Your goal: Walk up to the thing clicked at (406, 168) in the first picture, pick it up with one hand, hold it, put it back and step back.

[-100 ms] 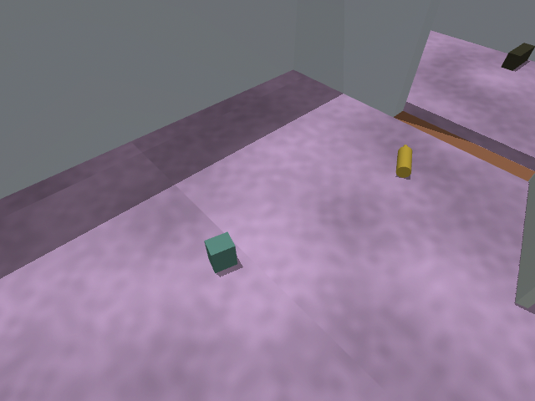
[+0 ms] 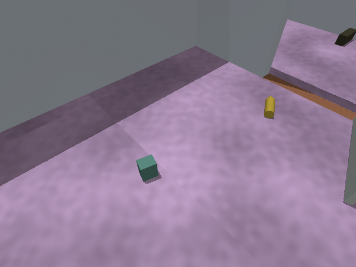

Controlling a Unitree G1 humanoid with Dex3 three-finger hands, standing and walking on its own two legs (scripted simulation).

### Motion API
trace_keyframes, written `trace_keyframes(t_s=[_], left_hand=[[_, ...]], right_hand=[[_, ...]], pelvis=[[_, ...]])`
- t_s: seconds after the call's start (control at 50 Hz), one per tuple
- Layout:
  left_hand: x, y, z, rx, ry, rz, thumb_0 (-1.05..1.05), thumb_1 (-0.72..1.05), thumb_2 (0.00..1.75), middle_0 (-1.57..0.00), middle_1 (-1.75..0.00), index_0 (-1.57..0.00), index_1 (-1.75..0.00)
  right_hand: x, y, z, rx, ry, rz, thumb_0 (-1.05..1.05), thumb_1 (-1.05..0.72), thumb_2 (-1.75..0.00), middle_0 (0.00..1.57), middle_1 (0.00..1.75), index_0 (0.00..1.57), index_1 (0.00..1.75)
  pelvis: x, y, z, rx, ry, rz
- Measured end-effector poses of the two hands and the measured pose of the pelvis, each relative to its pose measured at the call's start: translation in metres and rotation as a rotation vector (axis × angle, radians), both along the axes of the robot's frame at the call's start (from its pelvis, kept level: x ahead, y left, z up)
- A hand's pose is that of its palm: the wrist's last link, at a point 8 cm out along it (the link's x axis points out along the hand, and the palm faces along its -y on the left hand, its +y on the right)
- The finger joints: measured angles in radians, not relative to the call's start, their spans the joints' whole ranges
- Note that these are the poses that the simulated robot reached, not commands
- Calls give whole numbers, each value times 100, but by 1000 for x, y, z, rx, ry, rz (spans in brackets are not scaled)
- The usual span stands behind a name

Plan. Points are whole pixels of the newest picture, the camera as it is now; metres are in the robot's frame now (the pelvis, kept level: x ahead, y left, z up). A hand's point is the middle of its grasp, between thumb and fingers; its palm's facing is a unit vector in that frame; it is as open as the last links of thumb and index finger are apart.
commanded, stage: stand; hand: left
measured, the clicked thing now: (269, 105) +1.52 -0.76 -0.74
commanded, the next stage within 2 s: walk up in 1.02 s
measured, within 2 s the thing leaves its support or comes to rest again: neither
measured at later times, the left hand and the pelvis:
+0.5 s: hand out of the picture +0.09 +0.24 -0.16, palm faces -0.03 -0.94 -0.33, open 7.4 cm; pelvis +0.01 -0.01 +0.00, yaw +0 degrees
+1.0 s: hand out of the picture +0.09 +0.24 -0.15, palm faces -0.03 -0.94 -0.34, open 7.4 cm; pelvis +0.01 -0.01 +0.00, yaw +0 degrees
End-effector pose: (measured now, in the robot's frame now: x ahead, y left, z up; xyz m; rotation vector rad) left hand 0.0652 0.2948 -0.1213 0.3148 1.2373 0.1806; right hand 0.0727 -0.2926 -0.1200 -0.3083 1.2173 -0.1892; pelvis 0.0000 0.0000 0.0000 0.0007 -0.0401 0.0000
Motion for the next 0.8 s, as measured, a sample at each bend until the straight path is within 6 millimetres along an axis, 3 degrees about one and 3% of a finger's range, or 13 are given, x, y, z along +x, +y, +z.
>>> trace_keyframes(t_s=[0.8], left_hand=[[21,-8,3,4,-16,-5,0,90,90,-20,-30,-20,-30]], right_hand=[[7,-11,0,-6,15,-7,1,-91,-90,21,30,20,30]], pelvis=[[13,-8,1,-1,7,0]])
